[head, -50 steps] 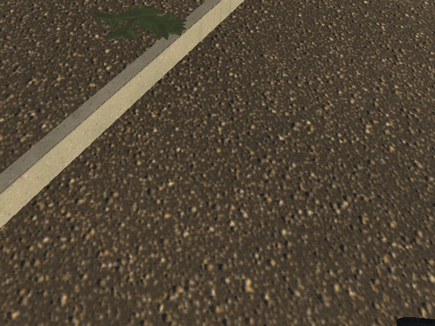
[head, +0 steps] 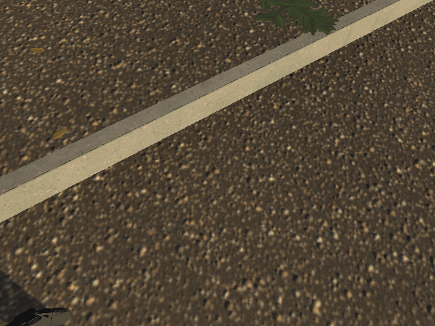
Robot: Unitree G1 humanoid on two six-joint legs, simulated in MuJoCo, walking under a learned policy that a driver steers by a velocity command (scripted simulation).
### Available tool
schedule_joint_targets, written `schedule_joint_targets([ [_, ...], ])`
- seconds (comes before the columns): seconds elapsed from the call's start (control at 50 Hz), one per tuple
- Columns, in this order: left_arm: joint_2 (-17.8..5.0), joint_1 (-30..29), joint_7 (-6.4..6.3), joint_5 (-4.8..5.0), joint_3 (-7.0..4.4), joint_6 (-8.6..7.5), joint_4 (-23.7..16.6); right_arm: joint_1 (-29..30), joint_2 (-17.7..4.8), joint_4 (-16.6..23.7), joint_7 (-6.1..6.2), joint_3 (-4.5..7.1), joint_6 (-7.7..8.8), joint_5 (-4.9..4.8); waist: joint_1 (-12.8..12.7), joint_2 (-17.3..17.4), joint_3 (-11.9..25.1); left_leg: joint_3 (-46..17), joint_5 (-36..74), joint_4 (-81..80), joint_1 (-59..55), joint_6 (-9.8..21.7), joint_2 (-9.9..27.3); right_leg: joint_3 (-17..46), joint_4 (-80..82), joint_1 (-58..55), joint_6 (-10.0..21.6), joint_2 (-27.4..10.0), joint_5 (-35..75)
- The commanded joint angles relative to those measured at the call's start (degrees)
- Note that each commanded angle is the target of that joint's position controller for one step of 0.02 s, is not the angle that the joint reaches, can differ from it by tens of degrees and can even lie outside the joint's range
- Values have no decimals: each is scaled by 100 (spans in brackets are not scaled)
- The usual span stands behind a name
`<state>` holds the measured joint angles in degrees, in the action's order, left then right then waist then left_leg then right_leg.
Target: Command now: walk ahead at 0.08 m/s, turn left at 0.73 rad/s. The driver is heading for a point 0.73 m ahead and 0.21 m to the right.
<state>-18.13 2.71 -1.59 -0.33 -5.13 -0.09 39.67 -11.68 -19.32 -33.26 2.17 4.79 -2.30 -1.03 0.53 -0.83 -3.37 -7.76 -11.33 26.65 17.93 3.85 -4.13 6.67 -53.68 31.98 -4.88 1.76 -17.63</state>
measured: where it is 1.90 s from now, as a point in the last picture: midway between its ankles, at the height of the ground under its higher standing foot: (316, 210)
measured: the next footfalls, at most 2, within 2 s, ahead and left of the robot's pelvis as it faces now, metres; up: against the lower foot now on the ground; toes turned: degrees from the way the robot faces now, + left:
right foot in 0.32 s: +0.14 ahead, -0.17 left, +0.00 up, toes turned -4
left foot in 0.74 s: +0.63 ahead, -0.08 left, +0.00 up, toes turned -30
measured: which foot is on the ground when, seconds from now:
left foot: down 0.00-0.34, up 0.36-0.72, down 0.74-1.00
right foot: up 0.00-0.30, down 0.32-0.76, up 0.78-1.00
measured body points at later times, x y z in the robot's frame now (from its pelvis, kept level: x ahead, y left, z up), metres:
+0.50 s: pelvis +0.20 -0.10 +0.00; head +0.21 -0.14 +0.44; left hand +0.22 +0.16 -0.11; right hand +0.35 -0.37 -0.09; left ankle +0.23 +0.05 -0.66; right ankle +0.10 -0.16 -0.74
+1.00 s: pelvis +0.58 -0.23 -0.01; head +0.59 -0.26 +0.44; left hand +0.92 -0.15 -0.05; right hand +0.40 -0.47 -0.14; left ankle +0.59 -0.06 -0.74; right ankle +0.62 -0.39 -0.69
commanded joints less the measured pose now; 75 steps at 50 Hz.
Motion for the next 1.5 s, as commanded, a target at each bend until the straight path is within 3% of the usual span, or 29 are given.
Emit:
schedule_joint_targets([
  [0.02,-371,80,47,37,-55,-69,-208,81,-870,428,61,244,44,5,40,836,1098,-1447,-64,-664,-895,799,1203,-86,579,-35,-63,17,320],
  [0.08,-416,61,225,121,-5,-217,-218,-179,-754,260,-70,102,177,58,287,1288,883,-1777,-2313,-1119,-716,879,1469,-385,961,-186,94,-252,345],
  [0.22,-440,129,402,276,115,-542,-317,-288,-820,63,-206,37,523,77,381,1024,88,-1435,-2390,-1384,-1132,845,1932,-712,1395,274,818,-580,-126],
  [0.32,-546,2162,381,259,50,-547,389,303,-462,212,-243,-57,610,102,-574,-49,377,275,-1297,258,357,388,1230,-1242,1960,-2481,1205,-70,-33],
  [0.34,-1110,3161,343,241,-130,-577,566,620,-145,441,-214,-171,689,190,-962,-1284,521,1079,-347,2804,1453,-56,639,599,2793,-3405,1646,-923,-1045],
  [0.36,-1400,3287,416,190,-157,-658,406,753,61,856,-212,-245,869,88,-796,-2237,486,614,-1636,4366,3455,-361,-192,3955,4220,-4312,2558,-1770,-2467],
  [0.4,-858,2799,416,86,-28,-681,106,1040,-295,820,-314,-202,1121,-164,-748,-674,187,65,-1037,4757,4311,-139,417,3892,4272,-4423,2484,-2008,-2630],
  [0.44,-688,2698,353,113,52,-584,43,1069,-209,745,-350,-196,1203,83,-570,-72,60,105,-486,3963,3871,-180,620,2996,4226,-3931,2292,-1623,-1754],
  [0.48,-370,2561,237,164,188,-476,38,1069,-222,652,-406,-146,1149,118,-396,-270,-191,235,-23,3164,3327,-360,621,2284,4353,-3390,2094,-1234,-905],
  [0.58,-487,2615,-20,196,170,-347,231,2108,169,851,-479,-257,1145,102,-600,-448,-482,831,1298,1024,1791,-705,67,1346,4495,-1842,1840,-625,794],
  [0.66,-492,2728,-47,314,132,-388,464,2317,-136,926,-449,-99,1171,-94,-537,-763,-293,551,1613,122,630,-651,44,1612,4275,-2106,1569,-808,1755],
  [0.7,-595,2585,-43,279,65,-354,454,1758,-506,851,-360,81,1175,-125,-155,-931,199,639,1067,68,-226,-486,-51,1602,3380,-2545,1341,-771,3969],
  [0.74,-707,1929,38,-3,39,-287,120,-737,-817,405,-155,257,1022,-179,1177,-1024,1896,168,327,743,-3329,-78,721,1491,671,-1500,1026,-498,4456],
  [0.76,265,2602,61,26,269,-348,-67,-1682,-1190,139,-145,317,957,54,843,1048,3232,-2366,-2093,421,-5660,678,2356,1007,-1742,397,811,261,746],
  [0.78,158,2897,81,356,398,-392,-141,-1607,-973,40,-277,243,997,78,644,2723,3628,-4522,-3693,-747,-5749,954,2875,751,-2752,1150,777,139,-1133],
  [0.8,-278,2284,67,473,282,-390,-108,-1217,-472,66,-228,167,945,54,792,2127,2298,-3724,-3627,-943,-4852,755,2541,427,-2908,1653,802,-274,-649],
  [0.84,-281,1165,142,188,316,-481,-334,-1031,-340,-271,-227,121,848,189,732,411,897,-2263,-1585,-1073,-2944,705,2047,62,-2537,1380,883,-542,-327],
  [0.88,32,960,241,222,377,-474,-530,-848,-123,-502,-259,8,876,258,249,433,323,-1867,-1065,-1412,-1736,935,1844,220,-2151,972,936,-724,-519],
  [0.94,150,783,266,181,482,-371,-643,-100,-90,-576,-292,-52,940,-27,-332,403,-486,-999,1527,-1703,-674,951,2050,163,-694,884,733,-959,-748],
  [0.98,45,816,405,-43,518,-495,-579,237,-667,-520,-263,108,942,-66,-416,303,-260,40,2290,-1751,46,631,1505,-301,813,-455,668,-749,792],
  [1.02,-165,718,516,-19,431,-572,-498,-109,-974,-628,-276,193,969,-64,-329,380,45,274,2159,-1791,233,466,1437,-595,1359,-1661,618,-324,2150],
  [1.1,-822,1611,341,-145,78,-422,-208,-551,-896,-823,-245,106,877,-82,-1004,282,758,786,3016,596,-164,-238,1077,-654,2032,-3395,918,-92,2812],
  [1.12,-1337,1966,234,-200,-10,-369,-188,-835,-483,-728,-210,-42,816,102,-930,-879,1240,1038,189,2670,417,-585,560,574,2023,-4174,1177,-1207,4928],
  [1.14,-1496,1724,262,-340,91,-332,-423,-2296,37,-960,-217,-230,752,-10,-232,-2067,2410,296,-2833,4929,1146,-768,8,2820,2318,-4908,2263,-2617,6039],
  [1.16,-1215,1394,360,-135,88,-299,-534,-2381,-500,-1144,-220,-154,671,-79,-290,-1275,2671,-87,-2537,5307,1105,-723,201,3131,2834,-4438,2332,-2404,4852],
  [1.2,-705,662,447,79,203,-337,-481,-1229,-660,-959,-95,-99,518,-32,-165,-128,1275,339,-1847,4787,1554,-716,701,1807,3010,-3139,1990,-1818,3847],
  [1.26,-407,388,444,-146,275,-450,-325,-1211,-476,-976,-3,-119,342,84,187,-391,1166,204,-1311,3995,626,-758,991,1041,3249,-2007,1917,-1511,4580],
  [1.34,-397,259,323,-131,254,-456,-12,-688,-35,-885,22,-271,285,163,189,-299,1275,356,-889,2229,1,-814,960,337,3386,-1743,1947,-1337,4902],
  [1.5,-138,612,316,-82,388,-270,498,39,-346,-807,-10,-235,163,288,46,-28,616,102,1143,-282,-1324,-371,1103,307,3391,-1062,1133,-724,225],
])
